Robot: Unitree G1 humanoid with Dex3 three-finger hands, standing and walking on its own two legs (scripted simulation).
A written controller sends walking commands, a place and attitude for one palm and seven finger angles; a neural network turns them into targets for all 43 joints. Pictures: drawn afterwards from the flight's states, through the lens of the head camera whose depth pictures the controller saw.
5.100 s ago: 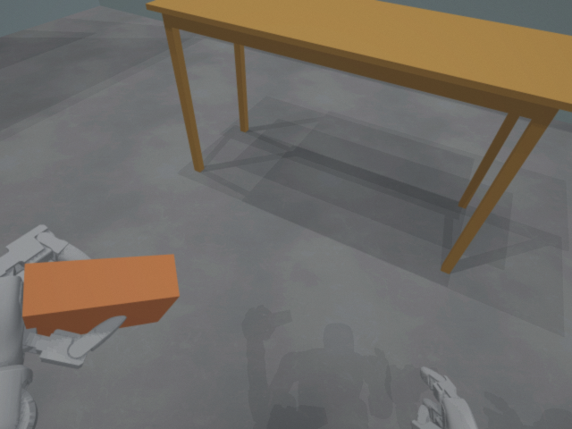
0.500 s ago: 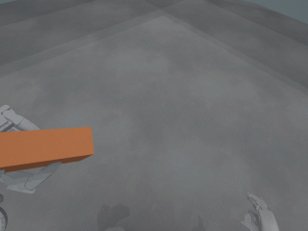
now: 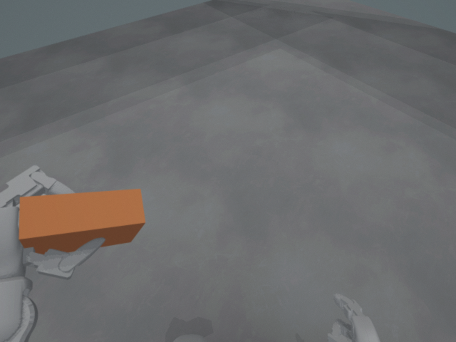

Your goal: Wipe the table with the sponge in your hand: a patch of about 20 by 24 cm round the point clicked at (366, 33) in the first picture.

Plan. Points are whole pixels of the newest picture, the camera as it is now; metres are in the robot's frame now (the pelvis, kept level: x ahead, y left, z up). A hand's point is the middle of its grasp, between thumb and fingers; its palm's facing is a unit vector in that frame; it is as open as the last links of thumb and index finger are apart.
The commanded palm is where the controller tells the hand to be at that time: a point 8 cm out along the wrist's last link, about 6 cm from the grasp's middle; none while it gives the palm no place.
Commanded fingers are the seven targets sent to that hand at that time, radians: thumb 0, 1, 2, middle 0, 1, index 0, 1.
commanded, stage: turn to face it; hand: left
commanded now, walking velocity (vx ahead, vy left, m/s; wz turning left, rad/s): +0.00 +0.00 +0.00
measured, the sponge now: (103, 221) +0.24 +0.19 +0.15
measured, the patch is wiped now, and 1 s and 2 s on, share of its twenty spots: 0.00 0.00 0.00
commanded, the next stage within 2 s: none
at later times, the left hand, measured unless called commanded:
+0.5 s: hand (121, 163) +0.31 +0.18 +0.19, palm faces +0.20 -0.87 -0.45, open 9.1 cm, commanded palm +0.26 +0.24 +0.19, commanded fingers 0.00 0.10 1.30 -1.20 -1.60 -1.20 -1.60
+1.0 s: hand (214, 174) +0.30 +0.04 +0.20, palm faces -0.01 -0.87 -0.50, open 9.1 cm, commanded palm +0.27 +0.10 +0.19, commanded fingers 0.00 0.10 1.30 -1.20 -1.60 -1.20 -1.60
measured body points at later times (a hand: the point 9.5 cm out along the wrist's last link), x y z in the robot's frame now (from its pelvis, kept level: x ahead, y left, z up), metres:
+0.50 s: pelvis +0.05 +0.00 +0.01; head +0.10 -0.01 +0.46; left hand +0.30 +0.23 +0.21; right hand +0.21 -0.22 -0.07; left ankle +0.09 +0.12 -0.73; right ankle +0.05 -0.13 -0.68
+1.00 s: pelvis +0.00 -0.07 +0.01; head +0.01 -0.11 +0.46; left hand +0.29 +0.09 +0.22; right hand +0.04 -0.38 -0.09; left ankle +0.05 +0.09 -0.67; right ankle +0.05 -0.13 -0.73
